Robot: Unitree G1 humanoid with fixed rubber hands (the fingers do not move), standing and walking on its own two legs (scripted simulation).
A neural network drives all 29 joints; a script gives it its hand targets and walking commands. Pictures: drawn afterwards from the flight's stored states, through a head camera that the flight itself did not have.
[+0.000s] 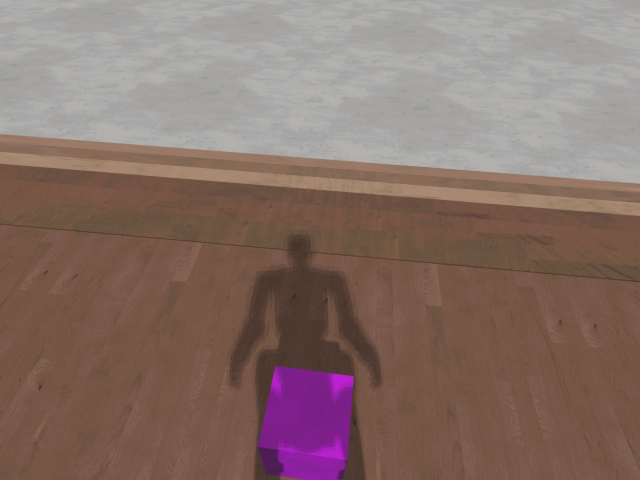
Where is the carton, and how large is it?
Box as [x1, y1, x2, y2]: [258, 366, 353, 479]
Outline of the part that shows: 275,366 258,443 258,449 266,473 303,479 342,479 347,459 353,376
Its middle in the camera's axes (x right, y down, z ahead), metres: -0.03 +0.51 +1.06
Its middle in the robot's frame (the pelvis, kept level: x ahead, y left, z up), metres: +0.42 +0.02 -0.64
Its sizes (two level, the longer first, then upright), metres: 0.210 0.200 0.250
